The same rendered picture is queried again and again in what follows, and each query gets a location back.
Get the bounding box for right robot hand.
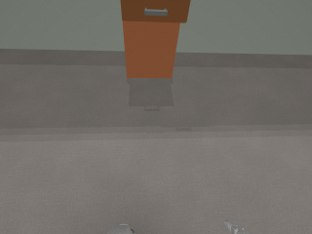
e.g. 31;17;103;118
224;220;250;234

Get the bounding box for cabinet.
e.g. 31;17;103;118
122;20;180;79

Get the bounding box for drawer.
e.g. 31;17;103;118
120;0;191;23

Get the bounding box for handle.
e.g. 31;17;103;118
144;8;168;17

